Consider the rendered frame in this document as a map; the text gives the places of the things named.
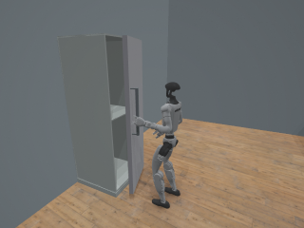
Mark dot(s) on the handle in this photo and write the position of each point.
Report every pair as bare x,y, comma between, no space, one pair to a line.
137,109

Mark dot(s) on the robot left upper arm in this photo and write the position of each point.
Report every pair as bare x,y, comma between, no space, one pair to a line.
165,110

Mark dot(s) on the robot left forearm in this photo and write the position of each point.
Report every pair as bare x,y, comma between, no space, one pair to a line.
157,127

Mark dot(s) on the right robot hand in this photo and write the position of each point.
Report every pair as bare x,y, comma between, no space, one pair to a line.
159,134

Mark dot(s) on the left robot hand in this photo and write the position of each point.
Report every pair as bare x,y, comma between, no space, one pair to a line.
139,121

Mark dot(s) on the fridge door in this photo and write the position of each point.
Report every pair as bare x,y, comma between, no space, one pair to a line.
133,78

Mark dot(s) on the robot right upper arm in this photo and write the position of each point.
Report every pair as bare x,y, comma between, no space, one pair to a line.
180,119

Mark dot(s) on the robot left shin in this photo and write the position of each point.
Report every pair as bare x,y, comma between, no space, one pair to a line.
159,185

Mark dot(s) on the robot shin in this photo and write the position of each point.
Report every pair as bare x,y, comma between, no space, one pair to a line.
170,174
159,185

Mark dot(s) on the robot right shin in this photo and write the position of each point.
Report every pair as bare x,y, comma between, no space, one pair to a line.
170,174

